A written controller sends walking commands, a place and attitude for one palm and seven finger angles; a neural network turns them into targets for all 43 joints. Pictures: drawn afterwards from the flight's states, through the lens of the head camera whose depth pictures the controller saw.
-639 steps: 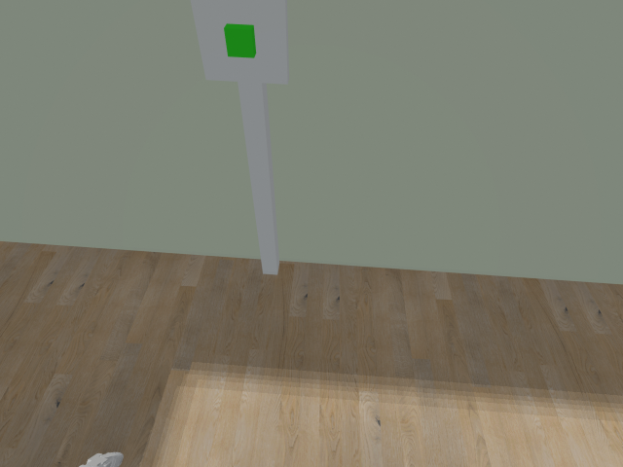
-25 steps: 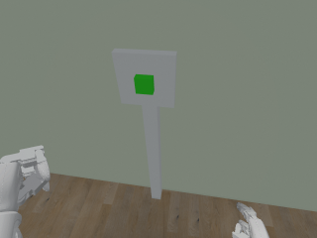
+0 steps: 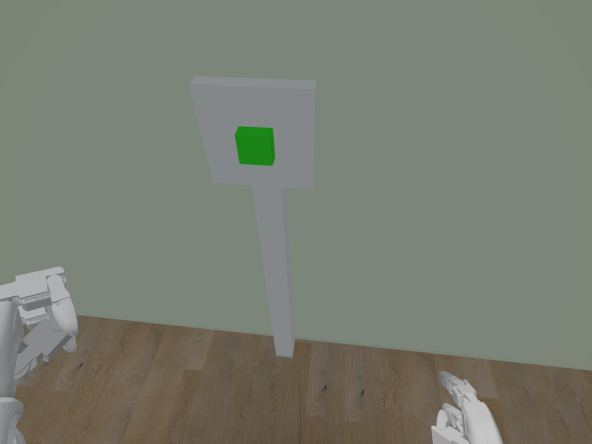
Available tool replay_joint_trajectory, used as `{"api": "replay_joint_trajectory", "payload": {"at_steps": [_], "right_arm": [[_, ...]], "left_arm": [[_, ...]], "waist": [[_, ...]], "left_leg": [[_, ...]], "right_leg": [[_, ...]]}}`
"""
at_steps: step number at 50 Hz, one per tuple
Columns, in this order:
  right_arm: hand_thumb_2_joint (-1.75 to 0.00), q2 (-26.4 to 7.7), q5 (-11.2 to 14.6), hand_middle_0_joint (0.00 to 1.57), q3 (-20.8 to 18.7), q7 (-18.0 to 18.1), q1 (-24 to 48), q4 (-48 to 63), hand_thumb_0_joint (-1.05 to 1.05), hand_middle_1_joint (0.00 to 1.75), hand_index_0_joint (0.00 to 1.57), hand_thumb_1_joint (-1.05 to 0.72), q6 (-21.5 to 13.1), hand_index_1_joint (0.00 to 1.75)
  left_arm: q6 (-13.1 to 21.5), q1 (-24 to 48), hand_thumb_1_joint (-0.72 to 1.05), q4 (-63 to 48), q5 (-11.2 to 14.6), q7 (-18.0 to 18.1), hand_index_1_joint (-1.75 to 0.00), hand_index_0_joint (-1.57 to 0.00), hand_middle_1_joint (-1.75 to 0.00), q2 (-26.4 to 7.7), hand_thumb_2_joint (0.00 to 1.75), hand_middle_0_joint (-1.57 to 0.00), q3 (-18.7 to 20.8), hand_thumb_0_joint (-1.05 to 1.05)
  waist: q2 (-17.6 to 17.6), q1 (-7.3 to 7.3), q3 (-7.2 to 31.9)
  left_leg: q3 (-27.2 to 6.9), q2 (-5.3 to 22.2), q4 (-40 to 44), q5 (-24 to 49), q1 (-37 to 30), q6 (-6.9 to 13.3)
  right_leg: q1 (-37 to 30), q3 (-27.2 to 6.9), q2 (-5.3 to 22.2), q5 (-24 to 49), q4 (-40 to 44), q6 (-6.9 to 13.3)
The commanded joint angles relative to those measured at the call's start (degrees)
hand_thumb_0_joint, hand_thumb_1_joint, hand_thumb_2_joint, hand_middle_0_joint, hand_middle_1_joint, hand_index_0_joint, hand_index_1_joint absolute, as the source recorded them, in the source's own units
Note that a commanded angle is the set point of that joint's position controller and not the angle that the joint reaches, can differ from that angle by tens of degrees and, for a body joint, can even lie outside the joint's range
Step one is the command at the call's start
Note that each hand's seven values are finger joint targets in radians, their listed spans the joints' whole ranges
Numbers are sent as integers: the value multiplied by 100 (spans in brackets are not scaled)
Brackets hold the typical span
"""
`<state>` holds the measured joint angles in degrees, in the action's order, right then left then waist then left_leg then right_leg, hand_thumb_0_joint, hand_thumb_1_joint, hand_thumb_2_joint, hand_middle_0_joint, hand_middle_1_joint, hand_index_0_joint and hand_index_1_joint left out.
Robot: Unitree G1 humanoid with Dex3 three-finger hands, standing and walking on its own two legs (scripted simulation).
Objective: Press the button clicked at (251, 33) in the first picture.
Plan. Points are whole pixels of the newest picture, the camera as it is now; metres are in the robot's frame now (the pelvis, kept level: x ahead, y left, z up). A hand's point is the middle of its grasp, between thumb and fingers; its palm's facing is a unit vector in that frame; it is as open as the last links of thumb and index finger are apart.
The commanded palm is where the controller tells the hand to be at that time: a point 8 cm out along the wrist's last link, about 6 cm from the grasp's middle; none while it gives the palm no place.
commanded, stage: step back with the hand held close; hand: left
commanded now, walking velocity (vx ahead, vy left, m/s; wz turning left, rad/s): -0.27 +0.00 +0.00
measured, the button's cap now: (256, 145) +0.54 +0.12 +0.14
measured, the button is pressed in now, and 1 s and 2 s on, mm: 0 0 0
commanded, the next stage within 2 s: stop stepping back and stand still in 1.18 s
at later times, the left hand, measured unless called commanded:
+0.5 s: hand (26, 387) +0.13 +0.26 +0.15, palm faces +0.37 -0.79 -0.48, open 3.1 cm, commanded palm +0.07 +0.30 +0.17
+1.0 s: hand out of the picture +0.07 +0.23 +0.15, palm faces +0.26 -0.85 -0.46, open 3.1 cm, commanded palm +0.00 +0.28 +0.17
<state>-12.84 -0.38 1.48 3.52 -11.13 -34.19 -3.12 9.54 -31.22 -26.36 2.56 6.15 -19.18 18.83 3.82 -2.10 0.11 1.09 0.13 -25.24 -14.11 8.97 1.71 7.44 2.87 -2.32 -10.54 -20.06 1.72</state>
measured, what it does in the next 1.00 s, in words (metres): walks backwards: right foot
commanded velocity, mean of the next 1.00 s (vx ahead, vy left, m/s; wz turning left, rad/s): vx -0.32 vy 0.00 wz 0.02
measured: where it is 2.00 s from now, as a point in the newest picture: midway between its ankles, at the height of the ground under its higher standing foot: outside the picture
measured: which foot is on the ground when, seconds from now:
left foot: down 0.00-1.00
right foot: down 0.00-0.68, up 0.70-0.82, down 0.84-1.00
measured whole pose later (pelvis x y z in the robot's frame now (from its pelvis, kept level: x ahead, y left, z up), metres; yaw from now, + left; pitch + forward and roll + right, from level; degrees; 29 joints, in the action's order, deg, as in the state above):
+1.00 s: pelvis -0.14 +0.01 -0.01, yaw -1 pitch +3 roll -2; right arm -10.0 -0.6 0.4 3.0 -7.5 -33.7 -6.4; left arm 16.7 -33.8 -36.0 2.1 7.0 -24.4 20.9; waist -0.6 0.0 -3.0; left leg 1.7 1.3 -25.5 -0.4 28.1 2.3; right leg 15.2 -1.5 -4.1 -17.9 -30.3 0.7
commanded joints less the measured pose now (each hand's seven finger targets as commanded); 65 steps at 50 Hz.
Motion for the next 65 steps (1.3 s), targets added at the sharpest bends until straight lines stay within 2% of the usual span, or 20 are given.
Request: {"api": "replay_joint_trajectory", "payload": {"at_steps": [1,11,21,29,31,34,37,41,43,46,48,50,53,54,57,59,61,62,64,65], "right_arm": [[-90,-695,29,20,-349,72,648,1003,0,30,20,-90,-134,30],[-90,-703,95,20,-475,137,605,1277,0,30,20,-90,19,30],[-90,-816,84,20,-488,153,439,1366,0,30,20,-90,-223,30],[-90,-719,26,20,-445,140,187,1135,0,30,20,-90,-366,30],[-90,-727,5,20,-425,189,265,1134,0,30,20,-90,-400,30],[-90,-771,-22,20,-443,212,375,1189,0,30,20,-90,-517,30],[-90,-651,-46,20,-496,176,384,1133,0,30,20,-90,-599,30],[-90,-699,-96,20,-450,73,435,961,0,30,20,-90,-704,30],[-90,-684,-90,20,-423,45,447,801,0,30,20,-90,-725,30],[-90,-574,2,20,-473,36,348,740,0,30,20,-90,-698,30],[-90,-608,15,20,-492,10,475,958,0,30,20,-90,-644,30],[-90,-596,43,20,-482,10,645,1083,0,30,20,-90,-571,30],[-90,-490,91,20,-537,60,652,921,0,30,20,-90,-403,30],[-90,-420,27,20,-524,67,732,825,0,30,20,-90,-314,30],[-90,-254,-49,20,-301,164,711,827,0,30,20,-90,-207,30],[-90,-481,-29,20,-319,240,574,781,0,30,20,-90,-250,30],[-90,-735,32,20,-452,255,590,902,0,30,20,-90,-369,30],[-90,-708,49,20,-518,140,247,899,0,30,20,-90,-459,30],[-90,-608,-138,20,-477,70,345,1006,0,30,20,-90,-640,30],[-90,-574,-109,20,-510,31,170,929,0,30,20,-90,-715,30]], "left_arm": [[427,-98,90,-1259,16,76,-150,-130,-150,-1014,90,-130,599,0],[486,-570,90,-1699,25,195,-150,-130,-150,-1285,90,-130,933,0],[686,-126,90,-1825,-203,264,-150,-130,-150,-1179,90,-130,929,0],[890,51,90,-2028,-171,437,-150,-130,-150,-1181,90,-130,844,0],[940,-9,90,-2101,-175,477,-150,-130,-150,-1249,90,-130,932,0],[1020,-59,90,-2080,-316,452,-150,-130,-150,-1206,90,-130,1128,0],[1036,-153,90,-1864,-281,381,-150,-130,-150,-1207,90,-130,1125,0],[1092,-274,90,-1891,-168,261,-150,-130,-150,-1021,90,-130,812,0],[1189,-155,90,-1946,-94,213,-150,-130,-150,-1197,90,-130,872,0],[1212,-218,90,-2302,-20,224,-150,-130,-150,-1367,90,-130,917,0],[1089,-725,90,-2358,104,198,-150,-130,-150,-1444,90,-130,1063,0],[1034,-837,90,-2352,173,194,-150,-130,-150,-1548,90,-130,1221,0],[923,-711,90,-1838,195,286,-150,-130,-150,-1596,90,-130,1247,0],[810,-474,90,-1625,119,329,-150,-130,-150,-1460,90,-130,1175,0],[721,52,90,-1372,-94,290,-150,-130,-150,-1265,90,-130,836,0],[756,303,90,-1628,-137,274,-150,-130,-150,-1236,90,-130,613,0],[899,423,90,-2122,-176,266,-150,-130,-150,-1435,90,-130,618,0],[983,56,90,-2027,-99,222,-150,-130,-150,-1480,90,-130,771,0],[933,-271,90,-2402,30,164,-150,-130,-150,-1542,90,-130,942,0],[945,-378,90,-2618,6,185,-150,-130,-150,-1439,90,-130,929,0]], "waist": [[-241,121,534],[-32,104,1012],[-63,209,220],[-582,332,332],[-116,319,341],[1066,209,383],[242,187,305],[468,235,103],[356,202,451],[70,175,2109],[273,101,2185],[251,119,1479],[-1282,188,477],[-1354,152,175],[-1052,273,-175],[-612,352,18],[640,184,694],[487,120,1249],[1243,97,1578],[943,131,1583]], "left_leg": [[-375,232,181,1443,-49,113],[-575,509,196,2135,556,127],[-1031,732,687,-1928,2944,455],[-803,221,-865,-1365,1136,130],[-1081,454,-257,-1615,1377,196],[-2283,1639,1760,-2982,3589,678],[-2005,1618,1322,-1747,3160,777],[-1510,1138,1009,-881,2358,406],[-1152,858,775,111,1394,169],[-580,728,-57,3227,-893,82],[-732,854,163,2445,-683,211],[-623,685,308,461,285,88],[-257,-257,-2630,-516,356,-375],[-452,-216,-3489,-860,1092,-313],[-380,101,-2031,-657,1378,-240],[-202,-14,-159,433,819,-173],[-1121,1124,529,3529,362,216],[-1185,1402,396,4252,-351,440],[-1962,1846,660,4149,71,777],[-1755,1792,544,3636,19,829]], "right_leg": [[292,-671,686,1228,254,-85],[-30,-534,531,1725,-689,-176],[-253,-925,460,-93,-1292,-149],[2019,-1373,1098,-1495,-173,230],[1824,-1073,812,-1501,-556,85],[-329,-444,-83,-636,-2970,-273],[-62,-593,-50,-1036,-2889,-231],[167,-511,17,-563,-1097,-77],[530,-600,122,-122,-586,-27],[774,-482,156,1269,-835,-259],[774,-416,72,104,-952,-269],[830,-527,217,-328,-508,-63],[2943,-2316,2008,-1428,1106,817],[2777,-2306,2212,-387,956,1005],[1695,-1144,1444,2460,-11,534],[1258,-897,1048,2792,-584,156],[890,-490,283,959,-1571,-279],[1176,-590,107,-520,-2006,-300],[1351,-644,-7,-1997,-3300,-293],[1372,-722,35,-1920,-3405,-260]]}}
